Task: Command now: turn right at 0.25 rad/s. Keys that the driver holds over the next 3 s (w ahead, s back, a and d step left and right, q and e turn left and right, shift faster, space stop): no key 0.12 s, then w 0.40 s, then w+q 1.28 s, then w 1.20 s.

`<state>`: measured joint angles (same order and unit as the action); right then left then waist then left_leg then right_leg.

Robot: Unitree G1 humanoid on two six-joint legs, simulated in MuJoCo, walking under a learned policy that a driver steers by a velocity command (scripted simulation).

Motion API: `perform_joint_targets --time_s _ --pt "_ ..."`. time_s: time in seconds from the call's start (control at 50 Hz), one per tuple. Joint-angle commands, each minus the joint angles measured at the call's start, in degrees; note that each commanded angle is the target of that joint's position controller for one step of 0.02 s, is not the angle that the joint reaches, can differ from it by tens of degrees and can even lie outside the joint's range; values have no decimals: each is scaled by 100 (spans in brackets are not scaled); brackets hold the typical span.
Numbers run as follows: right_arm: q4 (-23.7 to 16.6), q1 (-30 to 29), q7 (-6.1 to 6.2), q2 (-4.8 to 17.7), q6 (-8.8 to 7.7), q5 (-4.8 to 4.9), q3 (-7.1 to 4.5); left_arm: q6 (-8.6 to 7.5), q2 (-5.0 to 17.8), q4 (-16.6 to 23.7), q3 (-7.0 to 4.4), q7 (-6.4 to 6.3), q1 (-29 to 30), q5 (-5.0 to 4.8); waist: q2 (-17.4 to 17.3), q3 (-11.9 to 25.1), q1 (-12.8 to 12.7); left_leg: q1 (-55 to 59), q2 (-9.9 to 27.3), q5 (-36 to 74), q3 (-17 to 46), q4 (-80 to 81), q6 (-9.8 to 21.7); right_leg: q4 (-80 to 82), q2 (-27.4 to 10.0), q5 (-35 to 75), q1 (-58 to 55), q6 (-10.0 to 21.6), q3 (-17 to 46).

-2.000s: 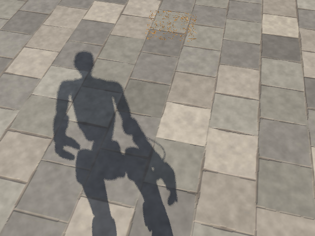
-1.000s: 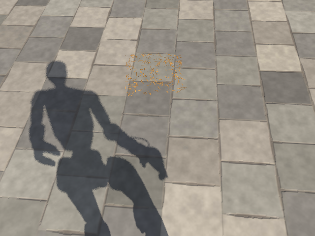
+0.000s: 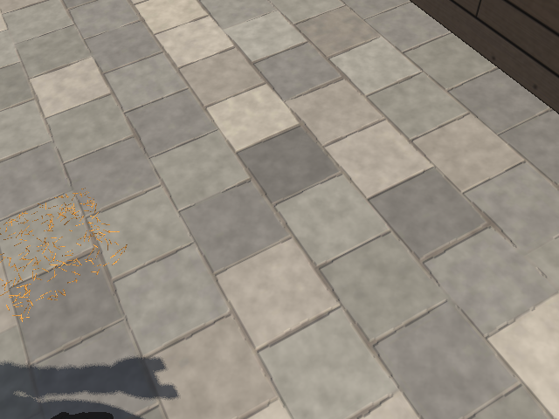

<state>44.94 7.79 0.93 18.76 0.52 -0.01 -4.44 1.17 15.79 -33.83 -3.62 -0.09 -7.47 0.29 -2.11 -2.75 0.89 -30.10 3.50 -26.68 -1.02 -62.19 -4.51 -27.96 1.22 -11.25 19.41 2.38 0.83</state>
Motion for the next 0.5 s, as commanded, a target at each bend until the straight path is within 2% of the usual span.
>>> perform_joint_targets --time_s 0.02,0.06,0.12,0.16,0.18,0.2,0.22,0.24,0.26,0.28,0.32,0.34,0.4,0.42,0.46,0.5 --pt "-255 327 46 326 -1 -10 -59 -117 763 311 -201 -66 285 50 927 1042 110 387 18 473 135 633 -41 695 -1226 2752 -703 1123 823" --pt "-322 169 36 188 -1 -19 19 -118 745 214 -190 -78 249 42 1008 1011 -9 678 13 547 140 1340 0 679 -1257 2424 -680 1137 870" --pt "-374 107 -5 280 4 4 15 -96 710 53 -143 -53 155 56 1084 922 -114 1094 -54 685 97 2106 84 660 -1342 1683 -609 1148 1131" --pt "-284 355 -78 139 -39 -26 59 -86 541 -64 -48 -24 179 -15 972 869 64 1866 -210 1387 -161 3182 265 745 -1107 -625 -208 867 1150" --pt "-226 457 -100 179 -60 -71 48 -95 516 -154 -28 -9 16 -14 874 747 59 2180 -303 1353 -229 3352 366 718 -884 -1724 71 657 1149" --pt "-247 610 -83 395 -96 -90 11 -109 507 -181 -17 1 -28 12 620 551 33 2262 50 856 249 3394 594 366 -659 -2431 434 447 1119" --pt "-246 778 -47 791 -132 -48 -74 -162 329 -78 25 20 -33 57 -176 340 -54 2257 613 -194 966 3795 1036 -384 -142 -2572 1063 152 512" --pt "-115 1137 -69 1024 -161 -47 -175 -247 360 22 8 8 217 -62 -1156 141 203 1952 1291 -1938 2350 4915 1658 -1571 283 -2015 1364 -116 -299" --pt "-167 1088 -53 1020 -227 -108 -174 -318 671 133 -102 -15 582 -211 -1370 -407 380 1804 1808 -2243 3352 5506 2005 -2446 61 -1965 1910 -117 -67" --pt "-150 1093 -3 850 -304 -122 -130 -359 778 126 -184 -27 597 -256 -1144 -506 318 1961 1902 -1952 3474 5510 2036 -3125 -149 -1976 2335 -86 204" --pt "-169 1006 28 595 -418 19 -71 -417 586 -23 -180 18 287 -157 -746 -269 165 2522 1577 -1157 2773 5329 1768 -3242 -388 -1377 2670 -34 289" --pt "-168 990 36 545 -433 47 -64 -461 467 -54 -158 48 335 -125 -594 -186 179 2618 1392 -649 2334 5342 1624 -2926 -461 -1055 2568 -36 206" --pt "-162 978 17 550 -413 75 -91 -553 91 -98 -40 147 503 -95 -637 87 260 2256 843 689 1140 5259 1384 -1652 -301 -383 1376 -151 -250" --pt "-156 1029 -2 609 -409 86 -111 -558 70 -99 -27 174 528 -113 -699 136 288 2152 791 863 968 5225 1400 -1321 -231 -351 1040 -188 -342" --pt "-122 1181 -58 748 -398 136 -155 -543 176 -90 -39 209 515 -154 -718 145 315 2057 918 854 973 5129 1497 -862 -175 -390 643 -207 -424" --pt "-112 1125 -96 796 -369 204 -164 -542 291 -171 -74 223 227 -184 -626 132 112 1768 1043 636 1025 4937 1460 -318 -142 -4 0 -106 -470"
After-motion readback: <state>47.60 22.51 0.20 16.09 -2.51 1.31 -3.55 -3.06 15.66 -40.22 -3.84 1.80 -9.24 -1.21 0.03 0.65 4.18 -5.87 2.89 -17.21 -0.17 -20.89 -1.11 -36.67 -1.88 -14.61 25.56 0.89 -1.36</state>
